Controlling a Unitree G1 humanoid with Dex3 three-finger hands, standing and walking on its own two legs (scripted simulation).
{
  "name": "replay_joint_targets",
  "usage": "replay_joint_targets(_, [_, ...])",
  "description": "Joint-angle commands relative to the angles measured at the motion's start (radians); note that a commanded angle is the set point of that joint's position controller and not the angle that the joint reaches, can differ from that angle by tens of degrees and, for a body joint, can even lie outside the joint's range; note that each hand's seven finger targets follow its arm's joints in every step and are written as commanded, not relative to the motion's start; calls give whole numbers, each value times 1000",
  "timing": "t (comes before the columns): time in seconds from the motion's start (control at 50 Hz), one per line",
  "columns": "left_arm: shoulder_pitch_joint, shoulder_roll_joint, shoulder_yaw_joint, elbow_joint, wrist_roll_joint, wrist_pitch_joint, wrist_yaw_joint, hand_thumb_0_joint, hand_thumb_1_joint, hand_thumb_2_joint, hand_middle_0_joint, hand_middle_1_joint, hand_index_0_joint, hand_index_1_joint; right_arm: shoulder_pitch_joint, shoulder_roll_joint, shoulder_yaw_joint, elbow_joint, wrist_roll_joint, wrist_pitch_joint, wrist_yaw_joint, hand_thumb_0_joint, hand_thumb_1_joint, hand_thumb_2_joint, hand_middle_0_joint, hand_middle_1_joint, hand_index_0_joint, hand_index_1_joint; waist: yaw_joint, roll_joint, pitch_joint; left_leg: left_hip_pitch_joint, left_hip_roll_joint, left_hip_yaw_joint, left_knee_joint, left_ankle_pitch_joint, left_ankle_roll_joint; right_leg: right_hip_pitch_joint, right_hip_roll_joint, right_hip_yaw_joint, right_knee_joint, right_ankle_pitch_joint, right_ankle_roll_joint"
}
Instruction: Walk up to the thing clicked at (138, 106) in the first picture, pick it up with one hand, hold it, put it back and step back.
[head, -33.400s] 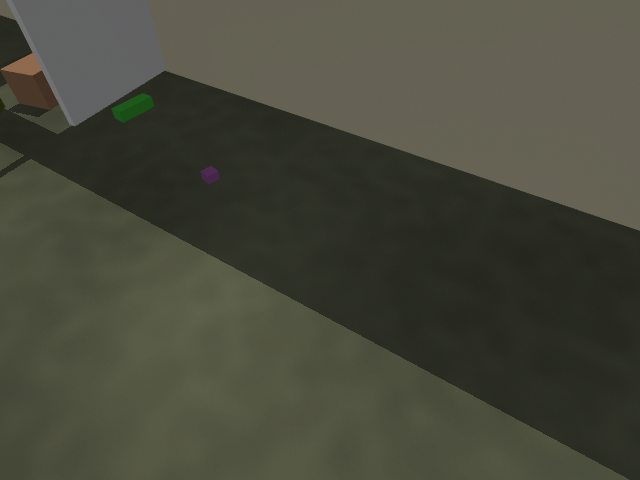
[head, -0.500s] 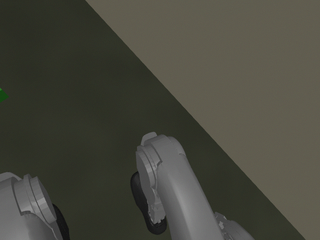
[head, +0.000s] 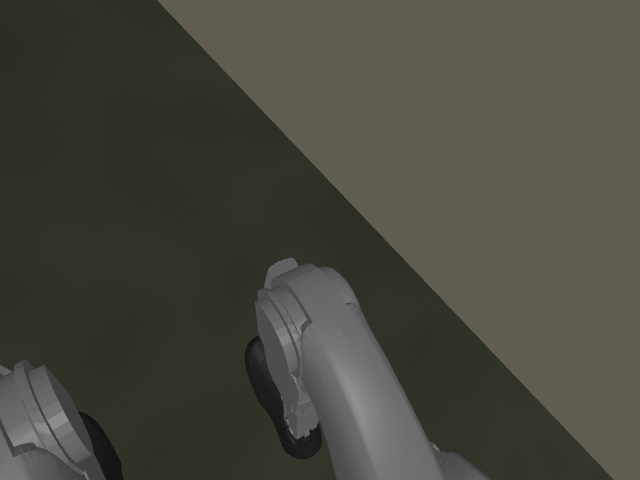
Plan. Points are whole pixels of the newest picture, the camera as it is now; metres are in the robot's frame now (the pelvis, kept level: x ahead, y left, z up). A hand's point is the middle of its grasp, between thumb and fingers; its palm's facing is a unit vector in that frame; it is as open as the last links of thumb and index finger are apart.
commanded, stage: rest palm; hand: left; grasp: from above
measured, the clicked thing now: out of the picture +0.46 +0.36 -0.28
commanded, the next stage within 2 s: close in 0.56 s
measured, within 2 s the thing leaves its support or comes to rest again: neither
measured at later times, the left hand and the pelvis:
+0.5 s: hand out of the picture +0.43 +0.36 -0.25, palm faces -0.34 -0.30 -0.89, open 14.2 cm; pelvis +0.00 +0.00 +0.00, yaw -1 degrees
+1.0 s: hand out of the picture +0.44 +0.36 -0.25, palm faces -0.32 -0.28 -0.90, open 13.6 cm; pelvis -0.01 +0.00 +0.01, yaw -2 degrees
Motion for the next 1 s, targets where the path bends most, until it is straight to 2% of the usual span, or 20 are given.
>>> replay_joint_targets(0.0, [-228, 243, -10, -92, 4, -2, 45, 0, -589, 991, -80, -992, -59, -1010, 206, -327, -89, 21, 7, -15, 1, 0, -906, -906, 199, 300, 199, 300, -41, 513, -636, 507, 24, 141, -226, 194, 41, 335, 26, -131, -239, 287, -81])
replay_joint_targets(0.06, [-231, 249, 1, -113, 3, 2, 53, 0, -580, 981, -81, -1004, -64, -1018, 206, -325, -87, 20, 4, -16, 6, 0, -908, -907, 199, 300, 199, 300, -31, 537, -669, 536, 27, 135, -236, 222, 35, 348, 26, -138, -235, 304, -82])
replay_joint_targets(0.12, [-253, 220, -34, -122, 4, 7, 54, 0, -582, 982, -80, -1009, -63, -1023, 189, -324, -83, 4, 6, -20, 12, 0, -908, -908, 199, 300, 199, 300, -46, 554, -660, 552, 29, 133, -237, 240, 32, 347, 31, -139, -235, 326, -83])
replay_joint_targets(0.14, [-264, 221, -32, -133, -7, 6, 57, 0, -584, 988, -81, -1002, -61, -1019, 170, -323, -84, 0, 10, -23, 11, 0, -907, -907, 199, 300, 199, 300, -42, 541, -650, 537, 28, 132, -232, 226, 32, 330, 28, -139, -232, 315, -83])
replay_joint_targets(0.2, [-234, 237, -29, -93, 2, 17, 60, 0, -578, 977, -78, -1007, -62, -1019, 194, -335, -82, 14, 8, -23, 15, 0, -908, -907, 199, 300, 199, 300, -51, 536, -629, 535, 29, 135, -226, 227, 36, 336, 28, -137, -237, 318, -79])
replay_joint_targets(0.24, [-228, 251, -13, -90, -7, 16, 68, 0, -569, 990, -84, -1025, -69, -1037, 186, -337, -79, 17, 7, -22, 13, 0, -909, -908, 199, 300, 199, 300, -42, 553, -658, 556, 33, 128, -233, 247, 30, 353, 30, -142, -235, 331, -81])
replay_joint_targets(0.26, [-285, 232, -46, -134, -5, 10, 62, 0, -578, 998, -84, -1021, -66, -1036, 172, -327, -72, -4, 7, -28, 17, 0, -909, -908, 199, 300, 199, 300, -56, 567, -633, 547, 30, 130, -232, 234, 32, 336, 26, -139, -232, 320, -83])
replay_joint_targets(0.28, [-221, 259, -9, -61, -10, 19, 67, 0, -577, 980, -80, -1016, -64, -1029, 186, -344, -76, 13, 6, -26, 17, 0, -908, -908, 199, 300, 199, 300, -54, 538, -626, 539, 33, 126, -235, 238, 32, 354, 29, -144, -237, 325, -80])
replay_joint_targets(0.32, [-233, 253, -20, -75, -5, 16, 61, 0, -573, 984, -84, -1011, -67, -1025, 190, -340, -70, -2, 4, -22, 16, 0, -908, -907, 199, 300, 199, 300, -71, 515, -626, 527, 32, 131, -219, 243, 39, 373, 30, -137, -243, 343, -75])
replay_joint_targets(0.36, [-232, 278, -8, -77, -9, 11, 61, 0, -566, 986, -84, -1020, -68, -1032, 181, -344, -65, 0, 6, -24, 13, 0, -907, -907, 199, 300, 199, 300, -58, 524, -619, 523, 32, 128, -225, 236, 37, 362, 28, -138, -242, 330, -76])
replay_joint_targets(0.38, [-255, 254, -37, -96, -6, 8, 58, 0, -569, 981, -84, -1029, -71, -1040, 174, -346, -63, -14, 3, -27, 14, 0, -911, -909, 199, 300, 199, 300, -67, 543, -616, 538, 31, 129, -231, 225, 36, 356, 30, -140, -243, 320, -79])
replay_joint_targets(0.48, [-228, 278, -23, -61, -5, -3, 59, 0, -547, 965, -85, -1035, -77, -1040, 176, -353, -52, -13, -2, -24, 10, 0, -907, -907, 199, 300, 199, 300, -74, 539, -600, 533, 33, 117, -246, 202, 31, 357, 31, -154, -243, 294, -82])
replay_joint_targets(0.5, [-258, 259, -52, -90, -6, -9, 53, 0, -556, 981, -85, -1037, -74, -1046, 165, -351, -56, -22, 0, -27, 10, 0, -909, -908, 199, 300, 199, 300, -80, 534, -577, 524, 32, 120, -234, 182, 35, 339, 29, -149, -245, 281, -79])
replay_joint_targets(0.58, [-219, 287, -37, -63, -5, -13, 57, 0, -546, 972, -85, -1032, -75, -1038, 174, -358, -44, -20, -1, -26, 7, 0, -907, -907, 199, 300, 199, 300, -77, 511, -595, 526, 33, 118, -233, 202, 35, 369, 34, -150, -250, 298, -77])
replay_joint_targets(0.74, [-278, 314, -30, -98, 0, -9, 86, 0, -472, 924, -127, -1001, -124, -1001, 166, -371, -37, -20, -4, -30, 7, 0, -897, -903, 199, 300, 199, 300, -81, 557, -597, 543, 38, 114, -240, 207, 26, 368, 33, -153, -247, 306, -78])
replay_joint_targets(0.82, [-240, 293, -34, -64, 0, 12, 75, 0, -437, 896, -151, -981, -150, -979, 167, -360, -40, -20, -3, -29, 11, 0, -897, -903, 199, 300, 199, 300, -86, 553, -580, 542, 39, 110, -241, 206, 25, 359, 30, -157, -246, 308, -77])
replay_joint_targets(0.88, [-249, 293, -33, -93, -14, 14, 74, 0, -416, 876, -160, -978, -164, -972, 175, -366, -42, -21, -8, -26, 10, 0, -897, -903, 199, 300, 199, 300, -83, 552, -623, 547, 39, 111, -238, 231, 29, 392, 37, -155, -262, 336, -74])
replay_joint_targets(0.9, [-266, 283, -52, -124, -10, 14, 67, 0, -425, 869, -156, -978, -160, -971, 180, -364, -45, -26, -5, -28, 12, 0, -900, -904, 199, 300, 199, 300, -84, 567, -609, 554, 36, 115, -246, 232, 27, 385, 35, -154, -258, 333, -78])
replay_joint_targets(0.96, [-210, 294, -35, -70, -15, 27, 51, 0, -398, 861, -170, -971, -175, -962, 178, -358, -37, -30, 1, -20, 13, 0, -896, -902, 199, 300, 199, 300, -79, 529, -606, 523, 38, 110, -245, 219, 32, 389, 37, -157, -261, 319, -76])
replay_joint_targets(0.98, [-264, 287, -53, -117, -19, 21, 48, 0, -386, 864, -185, -963, -188, -957, 177, -367, -45, -29, 5, -19, 12, 0, -897, -903, 199, 300, 199, 300, -88, 542, -591, 521, 38, 108, -241, 214, 34, 369, 35, -155, -259, 314, -76])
